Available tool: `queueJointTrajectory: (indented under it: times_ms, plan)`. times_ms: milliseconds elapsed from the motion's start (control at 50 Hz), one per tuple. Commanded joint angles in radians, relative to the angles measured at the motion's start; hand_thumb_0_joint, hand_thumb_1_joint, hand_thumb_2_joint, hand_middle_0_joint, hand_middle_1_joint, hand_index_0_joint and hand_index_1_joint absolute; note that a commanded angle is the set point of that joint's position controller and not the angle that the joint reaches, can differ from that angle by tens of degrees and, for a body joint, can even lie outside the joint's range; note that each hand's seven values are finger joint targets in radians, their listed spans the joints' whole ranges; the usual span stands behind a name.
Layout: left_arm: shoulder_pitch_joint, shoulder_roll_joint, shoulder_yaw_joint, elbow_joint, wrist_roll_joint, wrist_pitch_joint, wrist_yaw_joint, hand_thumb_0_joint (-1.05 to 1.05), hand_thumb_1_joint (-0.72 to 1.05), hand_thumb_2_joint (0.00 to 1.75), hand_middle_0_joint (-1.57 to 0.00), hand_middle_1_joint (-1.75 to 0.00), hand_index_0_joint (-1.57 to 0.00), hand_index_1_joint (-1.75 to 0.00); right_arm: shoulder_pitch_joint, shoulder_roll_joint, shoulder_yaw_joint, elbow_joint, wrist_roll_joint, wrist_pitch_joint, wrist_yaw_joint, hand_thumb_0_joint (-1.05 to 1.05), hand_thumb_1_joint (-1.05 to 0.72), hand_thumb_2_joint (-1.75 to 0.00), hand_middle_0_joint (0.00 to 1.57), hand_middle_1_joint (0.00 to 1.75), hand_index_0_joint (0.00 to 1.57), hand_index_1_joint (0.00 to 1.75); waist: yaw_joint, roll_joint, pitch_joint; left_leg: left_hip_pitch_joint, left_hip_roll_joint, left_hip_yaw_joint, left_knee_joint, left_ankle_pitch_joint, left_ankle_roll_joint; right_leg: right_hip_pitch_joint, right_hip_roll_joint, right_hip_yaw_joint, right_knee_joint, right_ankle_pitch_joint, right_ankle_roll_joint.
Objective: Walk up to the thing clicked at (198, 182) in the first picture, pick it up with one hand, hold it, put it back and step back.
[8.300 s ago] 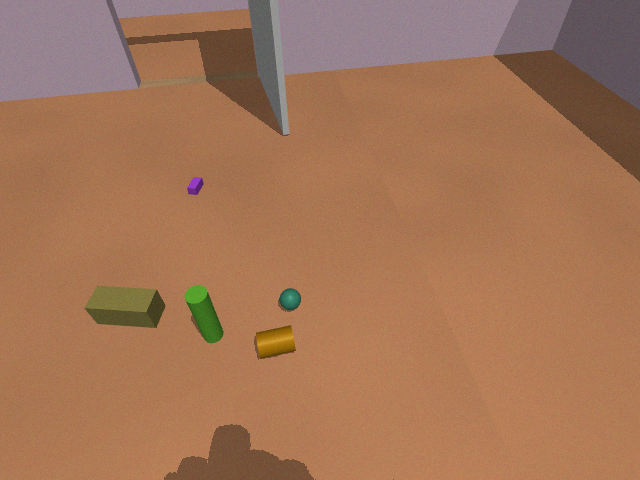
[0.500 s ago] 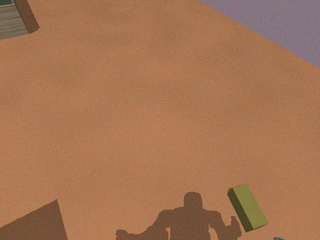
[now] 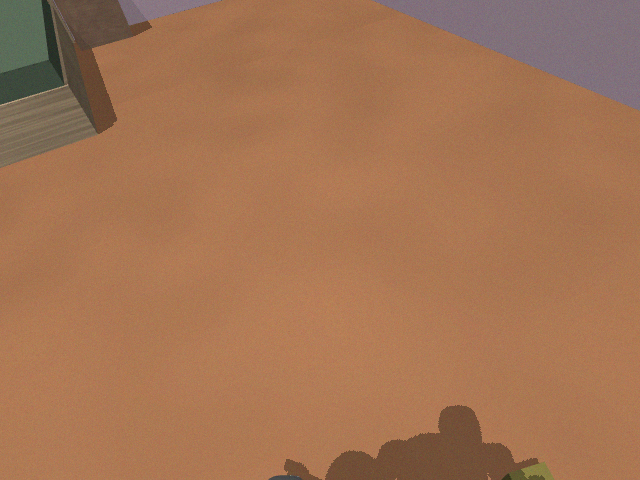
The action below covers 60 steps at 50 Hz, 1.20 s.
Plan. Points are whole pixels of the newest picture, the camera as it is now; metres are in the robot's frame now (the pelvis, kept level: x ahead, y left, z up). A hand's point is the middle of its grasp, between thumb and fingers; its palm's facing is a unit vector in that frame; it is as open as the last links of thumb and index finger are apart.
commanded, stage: walk up
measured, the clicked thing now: out of the picture +0.42 -1.13 -0.75
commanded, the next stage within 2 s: none
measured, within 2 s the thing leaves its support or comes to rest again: neither
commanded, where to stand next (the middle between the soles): +0.50 +0.06 m, yaw +1 degrees
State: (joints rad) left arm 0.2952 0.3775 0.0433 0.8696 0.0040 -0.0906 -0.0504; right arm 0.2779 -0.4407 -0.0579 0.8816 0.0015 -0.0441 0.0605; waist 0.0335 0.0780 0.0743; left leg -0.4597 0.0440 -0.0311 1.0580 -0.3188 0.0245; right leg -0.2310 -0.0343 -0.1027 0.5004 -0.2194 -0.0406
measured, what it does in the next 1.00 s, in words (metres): walks ahead, turning right: left foot, then right foot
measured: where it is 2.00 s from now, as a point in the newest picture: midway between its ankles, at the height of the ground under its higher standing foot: (294, 414)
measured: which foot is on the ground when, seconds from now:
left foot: up 0.00-0.28, down 0.30-0.78, up 0.80-1.00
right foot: down 0.00-0.32, up 0.34-0.74, down 0.76-1.00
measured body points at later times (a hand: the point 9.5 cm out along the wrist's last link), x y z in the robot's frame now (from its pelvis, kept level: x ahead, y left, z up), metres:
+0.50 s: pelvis +0.18 +0.04 +0.00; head +0.20 +0.06 +0.45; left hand +0.21 +0.37 -0.13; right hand +0.29 -0.26 -0.10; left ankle +0.22 +0.16 -0.74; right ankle +0.19 -0.10 -0.67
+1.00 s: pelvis +0.35 +0.02 -0.01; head +0.36 -0.07 +0.43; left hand +0.44 +0.34 -0.06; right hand +0.41 -0.33 -0.14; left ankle +0.48 +0.18 -0.65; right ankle +0.36 -0.14 -0.74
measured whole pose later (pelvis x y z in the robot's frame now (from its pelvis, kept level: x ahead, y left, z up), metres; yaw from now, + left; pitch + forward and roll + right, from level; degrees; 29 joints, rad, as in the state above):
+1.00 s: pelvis +0.35 +0.02 -0.01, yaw -22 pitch -3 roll +2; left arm 0.49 0.39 0.02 0.78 0.01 -0.07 0.05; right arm 0.11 -0.48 -0.09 0.67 -0.03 0.05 0.11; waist 0.07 0.16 0.14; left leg -0.61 0.07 -0.10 1.17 -0.36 -0.03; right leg -0.35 -0.01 0.10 0.63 -0.23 0.02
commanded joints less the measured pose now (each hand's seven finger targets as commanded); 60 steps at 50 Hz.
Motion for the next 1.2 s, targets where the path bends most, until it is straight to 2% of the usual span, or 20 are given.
queueJointTrajectory:
  times_ms: [0,140,260,280,300,320,340,400,460,480,580,700,720,740,780,800,860,900,1000,1180]
  plan:
    - [0.027,0.280,0.086,-0.077,-0.003,-0.037,0.029,0.00,0.90,0.90,-0.20,-0.30,-0.20,-0.30,0.035,-0.155,-0.052,-0.061,-0.007,-0.001,0.002,0.00,-0.90,-0.90,0.20,0.30,0.20,0.30,-0.008,-0.212,-0.009,-0.113,0.019,-0.044,-0.112,0.102,-0.023,0.077,-0.216,0.202,-0.290,0.047,-0.132]
    - [0.061,0.300,0.097,-0.087,0.009,-0.032,0.027,0.00,0.90,0.90,-0.20,-0.30,-0.20,-0.30,-0.116,-0.133,-0.051,-0.114,-0.023,-0.015,0.022,0.00,-0.90,-0.90,0.20,0.30,0.20,0.30,0.028,-0.169,-0.002,-0.045,0.051,0.025,-0.415,0.169,-0.019,0.122,-0.249,0.133,-0.233,0.082,-0.148]
    - [0.062,0.282,0.072,-0.089,0.004,-0.013,0.030,0.00,0.90,0.90,-0.20,-0.30,-0.20,-0.30,0.032,-0.178,-0.077,-0.062,-0.028,-0.034,0.009,0.00,-0.90,-0.90,0.20,0.30,0.20,0.30,-0.071,-0.052,-0.078,0.353,-0.025,0.102,-0.546,0.116,0.041,-0.029,-0.175,0.040,0.110,0.228,-0.101]
    - [0.103,0.223,0.048,-0.094,0.001,-0.007,0.030,0.00,0.90,0.90,-0.20,-0.30,-0.20,-0.30,0.161,-0.235,-0.100,-0.037,-0.044,-0.040,-0.004,0.00,-0.90,-0.90,0.20,0.30,0.20,0.30,-0.122,0.112,-0.168,0.522,0.068,-0.067,-0.616,-0.031,0.095,-0.139,-0.106,-0.004,0.391,0.180,-0.060]
    - [0.142,0.143,0.031,-0.102,-0.004,-0.003,0.026,0.00,0.90,0.90,-0.20,-0.30,-0.20,-0.30,0.182,-0.307,-0.114,-0.063,-0.044,-0.045,-0.019,0.00,-0.90,-0.90,0.20,0.30,0.20,0.30,-0.105,0.289,-0.186,0.654,0.293,-0.467,-0.680,-0.077,0.157,-0.391,0.033,0.018,0.599,-0.307,-0.003]
    - [0.149,0.245,0.053,-0.079,-0.005,0.010,0.042,0.00,0.90,0.90,-0.20,-0.30,-0.20,-0.30,0.155,-0.334,-0.118,-0.085,-0.011,-0.045,-0.023,0.00,-0.90,-0.90,0.20,0.30,0.20,0.30,-0.106,0.157,-0.192,0.622,0.399,-0.655,-0.773,-0.125,0.252,-0.434,0.030,0.083,0.676,-0.346,-0.011]
    - [0.091,0.287,0.057,-0.066,0.003,0.014,0.047,0.00,0.90,0.90,-0.20,-0.30,-0.20,-0.30,0.132,-0.312,-0.118,-0.078,0.007,-0.040,-0.022,0.00,-0.90,-0.90,0.20,0.30,0.20,0.30,-0.106,0.084,-0.111,0.525,0.394,-0.615,-0.784,-0.092,0.275,-0.440,-0.019,0.135,0.717,-0.316,-0.015]
    - [0.095,0.247,0.054,-0.044,-0.015,0.012,0.033,0.00,0.90,0.90,-0.20,-0.30,-0.20,-0.30,0.061,-0.215,-0.070,-0.098,0.007,-0.049,-0.036,0.00,-0.90,-0.90,0.20,0.30,0.20,0.30,-0.055,0.021,-0.028,0.370,0.249,-0.212,-0.741,0.359,0.181,-0.341,-0.049,0.200,0.632,-0.157,-0.010]
    - [0.126,0.220,0.054,-0.027,-0.014,0.027,0.017,0.00,0.90,0.90,-0.20,-0.30,-0.20,-0.30,0.019,-0.214,-0.069,-0.114,0.002,-0.056,-0.035,0.00,-0.90,-0.90,0.20,0.30,0.20,0.30,-0.030,0.071,-0.019,0.264,0.207,-0.091,-0.756,0.298,0.181,-0.258,-0.059,0.145,0.520,-0.098,0.020]
    - [0.109,0.222,0.050,-0.082,-0.024,0.064,0.005,0.00,0.90,0.90,-0.20,-0.30,-0.20,-0.30,-0.129,-0.207,-0.091,-0.191,-0.005,-0.047,-0.020,0.00,-0.90,-0.90,0.20,0.30,0.20,0.30,-0.043,0.194,-0.012,0.353,0.285,0.028,-0.821,0.111,0.176,-0.363,-0.132,0.118,0.517,-0.046,0.043]
    - [-0.011,0.267,0.071,-0.102,0.000,0.079,-0.013,0.00,0.90,0.90,-0.20,-0.30,-0.20,-0.30,-0.123,-0.226,-0.107,-0.225,-0.014,-0.028,0.003,0.00,-0.90,-0.90,0.20,0.30,0.20,0.30,-0.072,0.096,0.048,0.226,0.286,0.095,-0.869,-0.143,0.149,-0.293,-0.157,0.083,0.322,0.019,0.058]
    - [0.241,0.290,0.106,-0.048,0.007,0.057,0.028,0.00,0.90,0.90,-0.20,-0.30,-0.20,-0.30,-0.201,-0.212,-0.115,-0.284,-0.025,0.022,0.025,0.00,-0.90,-0.90,0.20,0.30,0.20,0.30,0.053,-0.056,-0.081,0.114,0.192,0.237,-0.436,-0.005,0.106,0.091,-0.065,-0.013,0.180,0.039,0.023]
    - [0.374,0.329,0.129,-0.014,0.010,0.045,0.049,0.00,0.90,0.90,-0.20,-0.30,-0.20,-0.30,-0.193,-0.183,-0.108,-0.287,-0.031,0.028,0.028,0.00,-0.90,-0.90,0.20,0.30,0.20,0.30,0.127,-0.199,-0.147,0.045,0.110,0.244,-0.149,0.069,0.072,0.249,-0.030,0.063,0.137,-0.015,0.003]
    - [0.439,0.382,0.145,-0.018,0.015,0.034,0.074,0.00,0.90,0.90,-0.20,-0.30,-0.20,-0.30,-0.180,-0.129,-0.088,-0.301,-0.027,0.032,0.034,0.00,-0.90,-0.90,0.20,0.30,0.20,0.30,0.159,-0.370,-0.093,-0.123,0.023,0.207,0.030,-0.175,0.032,0.305,-0.096,0.268,-0.006,-0.144,-0.036]
    - [0.362,0.426,0.134,-0.099,0.011,0.019,0.092,0.00,0.90,0.90,-0.20,-0.30,-0.20,-0.30,-0.175,-0.163,-0.081,-0.341,-0.014,0.038,0.037,0.00,-0.90,-0.90,0.20,0.30,0.20,0.30,0.086,-0.361,-0.056,-0.364,-0.074,-0.038,0.225,-0.334,-0.037,0.276,-0.334,0.959,-0.231,-0.119,-0.233]
    - [0.263,0.464,0.134,-0.131,0.000,0.015,0.101,0.00,0.90,0.90,-0.20,-0.30,-0.20,-0.30,-0.166,-0.192,-0.093,-0.332,-0.018,0.044,0.026,0.00,-0.90,-0.90,0.20,0.30,0.20,0.30,0.042,-0.313,-0.078,-0.343,-0.023,-0.104,0.262,-0.377,-0.038,0.190,-0.399,1.067,-0.284,-0.338,-0.280]
    - [0.167,0.383,0.115,-0.161,-0.004,-0.001,0.130,0.00,0.90,0.90,-0.20,-0.30,-0.20,-0.30,-0.133,-0.194,-0.088,-0.266,-0.006,0.057,0.029,0.00,-0.90,-0.90,0.20,0.30,0.20,0.30,-0.029,-0.223,-0.060,-0.275,0.036,-0.131,0.165,-0.196,-0.030,0.137,-0.215,0.679,-0.164,-0.191,-0.148]
    - [0.156,0.385,0.111,-0.171,-0.003,-0.008,0.139,0.00,0.90,0.90,-0.20,-0.30,-0.20,-0.30,-0.083,-0.204,-0.093,-0.265,-0.020,0.078,0.032,0.00,-0.90,-0.90,0.20,0.30,0.20,0.30,-0.052,-0.227,-0.047,-0.193,0.044,-0.095,0.138,-0.052,-0.043,-0.003,-0.155,0.577,-0.161,-0.151,-0.105]
    - [0.199,0.395,0.118,-0.207,0.006,-0.030,0.157,0.00,0.90,0.90,-0.20,-0.30,-0.20,-0.30,-0.150,-0.210,-0.101,-0.311,-0.051,0.106,0.048,0.00,-0.90,-0.90,0.20,0.30,0.20,0.30,-0.041,-0.132,-0.053,-0.224,0.055,-0.083,0.114,0.107,-0.082,-0.064,-0.133,0.507,-0.112,0.041,-0.119]
    - [0.152,0.411,0.119,-0.264,0.027,0.009,0.164,0.00,0.90,0.90,-0.20,-0.30,-0.20,-0.30,-0.238,-0.194,-0.098,-0.278,-0.020,0.092,0.011,0.00,-0.90,-0.90,0.20,0.30,0.20,0.30,-0.020,-0.349,-0.092,-0.054,-0.017,-0.060,-0.168,-0.055,-0.046,-0.111,-0.112,0.564,0.121,0.417,-0.131]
